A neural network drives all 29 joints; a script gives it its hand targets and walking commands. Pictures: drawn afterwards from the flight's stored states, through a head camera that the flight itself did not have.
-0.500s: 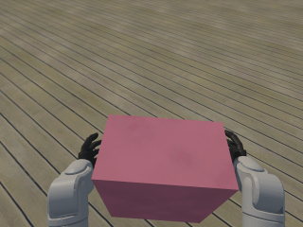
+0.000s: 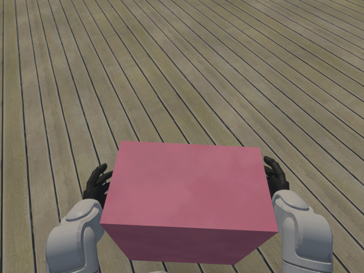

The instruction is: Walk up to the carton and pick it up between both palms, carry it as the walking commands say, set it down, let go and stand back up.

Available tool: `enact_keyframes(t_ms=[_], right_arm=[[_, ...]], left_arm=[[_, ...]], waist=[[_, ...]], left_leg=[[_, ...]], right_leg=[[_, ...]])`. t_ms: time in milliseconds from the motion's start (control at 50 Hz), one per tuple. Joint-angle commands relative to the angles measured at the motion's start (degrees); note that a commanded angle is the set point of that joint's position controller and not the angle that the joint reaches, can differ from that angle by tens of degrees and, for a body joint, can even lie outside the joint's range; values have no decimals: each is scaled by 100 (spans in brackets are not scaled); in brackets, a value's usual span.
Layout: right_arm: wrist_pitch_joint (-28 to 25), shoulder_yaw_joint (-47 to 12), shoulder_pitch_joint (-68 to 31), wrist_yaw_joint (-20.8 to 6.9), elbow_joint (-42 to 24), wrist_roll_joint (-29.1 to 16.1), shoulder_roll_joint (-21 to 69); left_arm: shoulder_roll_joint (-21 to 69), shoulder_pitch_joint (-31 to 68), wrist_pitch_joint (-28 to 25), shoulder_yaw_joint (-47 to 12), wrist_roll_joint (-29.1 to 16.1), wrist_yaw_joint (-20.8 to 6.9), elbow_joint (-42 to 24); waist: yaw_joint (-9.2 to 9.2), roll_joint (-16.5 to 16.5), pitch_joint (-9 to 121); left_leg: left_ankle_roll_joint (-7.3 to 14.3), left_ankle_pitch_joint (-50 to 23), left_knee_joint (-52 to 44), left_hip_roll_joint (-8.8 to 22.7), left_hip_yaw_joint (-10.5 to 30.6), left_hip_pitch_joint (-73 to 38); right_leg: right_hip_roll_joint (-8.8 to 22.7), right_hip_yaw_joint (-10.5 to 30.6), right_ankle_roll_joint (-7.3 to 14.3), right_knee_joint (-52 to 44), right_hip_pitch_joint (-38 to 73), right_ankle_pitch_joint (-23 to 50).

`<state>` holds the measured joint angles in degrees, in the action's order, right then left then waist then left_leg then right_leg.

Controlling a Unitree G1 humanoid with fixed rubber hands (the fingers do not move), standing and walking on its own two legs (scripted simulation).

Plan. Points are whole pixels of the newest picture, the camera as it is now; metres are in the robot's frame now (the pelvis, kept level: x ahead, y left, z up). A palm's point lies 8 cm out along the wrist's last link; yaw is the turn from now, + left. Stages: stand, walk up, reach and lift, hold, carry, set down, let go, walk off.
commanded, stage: carry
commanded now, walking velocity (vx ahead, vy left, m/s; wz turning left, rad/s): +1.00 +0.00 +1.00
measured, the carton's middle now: (185, 211) +0.24 +0.01 +0.00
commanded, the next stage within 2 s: none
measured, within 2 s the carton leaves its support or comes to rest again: neither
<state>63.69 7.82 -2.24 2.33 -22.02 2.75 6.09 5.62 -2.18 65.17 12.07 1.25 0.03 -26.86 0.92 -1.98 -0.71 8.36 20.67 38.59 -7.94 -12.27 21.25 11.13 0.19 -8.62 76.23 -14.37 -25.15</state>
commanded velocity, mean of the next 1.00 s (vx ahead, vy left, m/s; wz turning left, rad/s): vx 1.00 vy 0.00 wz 1.00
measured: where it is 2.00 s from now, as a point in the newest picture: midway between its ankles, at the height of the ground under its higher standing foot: (12, 157)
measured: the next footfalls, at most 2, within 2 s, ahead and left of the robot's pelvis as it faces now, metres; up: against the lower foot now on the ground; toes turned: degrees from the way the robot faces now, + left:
right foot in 0.20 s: +0.33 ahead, -0.14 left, +0.00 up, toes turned +10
left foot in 0.56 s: +0.53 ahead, +0.22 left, +0.00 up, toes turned +40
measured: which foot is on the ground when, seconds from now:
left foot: down 0.00-0.24, up 0.26-0.54, down 0.56-0.90, up 0.92-1.00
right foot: up 0.00-0.18, down 0.20-0.58, up 0.60-0.84, down 0.86-1.00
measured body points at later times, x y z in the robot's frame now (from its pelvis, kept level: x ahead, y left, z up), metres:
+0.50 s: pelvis +0.38 +0.07 +0.02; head +0.41 +0.07 +0.47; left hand +0.47 +0.35 +0.09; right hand +0.71 +0.09 +0.09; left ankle +0.43 +0.19 -0.68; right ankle +0.29 -0.15 -0.70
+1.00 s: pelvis +0.71 +0.33 +0.03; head +0.71 +0.35 +0.48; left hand +0.70 +0.64 +0.08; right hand +1.01 +0.48 +0.10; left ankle +0.60 +0.25 -0.62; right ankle +0.82 +0.22 -0.70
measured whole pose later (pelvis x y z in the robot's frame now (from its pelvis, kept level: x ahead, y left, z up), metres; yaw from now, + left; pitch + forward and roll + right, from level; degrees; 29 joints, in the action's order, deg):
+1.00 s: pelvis +0.71 +0.33 +0.03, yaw +63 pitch +5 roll -1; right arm 66.2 12.7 -5.2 1.3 -22.4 -1.3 -0.9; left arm 7.3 2.3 62.2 4.6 3.9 2.7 -20.8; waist 1.1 0.9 4.1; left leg 6.4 21.8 64.0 -3.3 -2.9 23.8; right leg 7.8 -13.6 -5.3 26.3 -13.2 -16.5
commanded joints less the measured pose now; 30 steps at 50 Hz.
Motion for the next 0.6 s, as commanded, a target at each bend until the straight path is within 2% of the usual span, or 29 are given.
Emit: enact_keyframes(t_ms=[0,20,40,60,80,120,140,160,180,200,220,240,260,280,320,340,360,400,420,440,480,500,520,540,560,580], right_arm=[[-83,-4637,-2624,-1027,-1310,-1831,4563],[-137,-4713,-2645,-1082,-1418,-1920,4701],[-207,-4758,-2661,-1128,-1496,-2025,4715],[-233,-4805,-2662,-1163,-1573,-2132,4635],[-249,-4796,-2646,-1191,-1707,-2189,4517],[-215,-4683,-2404,-1228,-1778,-2231,4258],[-187,-4652,-2207,-1244,-1723,-2248,4117],[-157,-4621,-2121,-1262,-1741,-2266,3990],[-124,-4573,-2237,-1283,-1902,-2312,3809],[-47,-4567,-2538,-1347,-2117,-2337,3619],[38,-4642,-2758,-1430,-2076,-2305,3584],[80,-4583,-2754,-1477,-1991,-2336,3468],[120,-4453,-2668,-1480,-1693,-2353,3559],[178,-4302,-2397,-1481,-1290,-2302,3623],[204,-4019,-2145,-1457,-781,-2091,3723],[187,-3974,-2276,-1419,-853,-2073,3781],[172,-3882,-2390,-1355,-835,-2010,3803],[152,-3756,-2246,-1182,-840,-1768,3801],[157,-3681,-2021,-1101,-673,-1644,3804],[137,-3780,-2060,-1049,-892,-1624,3786],[86,-3934,-2007,-981,-979,-1579,3845],[42,-4065,-2007,-946,-1079,-1585,3882],[6,-4162,-2052,-915,-1210,-1574,3929],[27,-4192,-2030,-903,-1201,-1527,3921],[123,-4174,-1853,-916,-801,-1534,3819],[92,-4141,-1905,-946,-893,-1681,3621]], left_arm=[[4375,2863,-120,-4674,-1803,-1283,-824],[4479,2690,-215,-4643,-1713,-1228,-867],[4473,2768,-290,-4686,-1713,-1171,-1099],[4399,2696,-344,-4673,-1662,-1095,-1150],[4333,2588,-376,-4670,-1612,-1018,-1221],[4175,2296,-412,-4657,-1509,-880,-1237],[4097,2215,-425,-4659,-1435,-831,-1236],[4074,2057,-428,-4663,-1375,-793,-1175],[4090,1789,-433,-4661,-1314,-751,-1078],[4077,1609,-429,-4615,-1162,-696,-902],[4074,1759,-406,-4556,-1036,-663,-662],[4073,1652,-353,-4447,-1028,-618,-502],[4124,1903,-297,-4456,-1122,-607,-693],[4167,2084,-243,-4537,-1247,-636,-804],[4237,2480,-165,-4637,-1447,-749,-827],[4200,2731,-134,-4665,-1591,-803,-942],[4154,2892,-74,-4685,-1744,-862,-956],[4032,2926,33,-4820,-2027,-975,-1018],[3981,2847,96,-4837,-2084,-1042,-907],[4022,2718,85,-4965,-2171,-1106,-962],[3996,2725,59,-5071,-2310,-1203,-1169],[3973,2734,32,-5102,-2349,-1242,-1267],[3952,2820,-5,-5123,-2353,-1275,-1360],[3905,2793,1,-5069,-2214,-1308,-1302],[3816,2740,74,-4959,-2034,-1355,-1039],[3750,2667,112,-4848,-1983,-1381,-930]], waist=[[120,-393,2013],[97,-421,1933],[79,98,1739],[61,269,1570],[16,474,1481],[-50,823,1489],[-51,784,1662],[-155,671,2054],[-346,531,2567],[-591,-100,2919],[-459,-1251,2592],[-309,-1483,2507],[-329,-852,2475],[-349,-411,2172],[-352,-298,1472],[-335,-459,1214],[-332,-493,991],[-263,-503,886],[-238,-525,877],[-194,-856,1049],[-6,-1520,1538],[121,-1837,1958],[318,-1931,2353],[396,-914,2193],[284,1000,1487],[163,1122,2244]], left_leg=[[1214,-3149,-1430,2308,4216,-3625],[998,-2501,-1770,2043,3770,-3047],[1032,-2170,-1920,2034,3753,-2628],[987,-2366,-2041,1921,3611,-2483],[875,-2603,-2115,1809,3378,-2259],[550,-3446,-2085,1467,2760,-1742],[392,-3936,-1858,1314,2415,-1483],[230,-4482,-1248,1110,1984,-976],[-15,-4571,-240,851,1482,-89],[-266,-3845,1325,485,965,665],[-286,-922,2602,270,1044,1665],[-166,282,3385,468,1312,2244],[-89,190,3686,896,1544,2576],[-135,73,3553,1094,1555,2682],[-255,234,2755,1209,1269,2810],[-300,330,2204,1259,1213,2721],[-338,236,1868,1200,1014,2552],[-330,-142,1081,971,439,2015],[-292,-523,604,670,-44,1459],[-199,-512,255,378,-302,842],[-34,-579,284,-251,-786,-180],[56,-658,139,-393,-792,-1088],[127,-990,-332,-328,-460,-2469],[235,-449,-833,122,889,-3606],[661,-643,-1436,1273,3078,-3680],[1622,-1446,-2042,2183,5862,-3943]], right_leg=[[-133,557,239,-279,-3047,-112],[-178,347,248,-947,-2556,-15],[-246,292,205,-1635,-2351,-227],[-346,121,151,-2252,-2250,-466],[-462,-18,126,-2968,-2003,-336],[-847,-434,191,-4099,-933,754],[-1037,-713,249,-4472,-131,1210],[-1174,-1026,328,-4835,1206,1665],[-1051,-1105,469,-5030,2937,1859],[-286,-333,699,-5459,3966,1071],[1022,1678,1200,-5996,4098,1115],[1743,2473,1483,-5771,4044,3556],[1890,2128,1543,-5589,4167,3969],[1839,1605,1361,-5612,3945,4017],[1636,601,923,-5678,3469,3959],[1695,344,880,-5818,3109,3519],[1615,-6,876,-5979,2789,3306],[1294,-822,821,-6152,2370,3315],[941,-1386,669,-6140,2120,3946],[870,-1638,574,-5889,1992,5078],[788,-2071,369,-4570,2216,8096],[842,-2181,263,-3632,2043,8785],[900,-2215,163,-2363,1284,8416],[549,-1885,72,-719,-360,5061],[-299,-1460,-23,776,-2120,102],[-922,25,-3,1386,-2763,-540]])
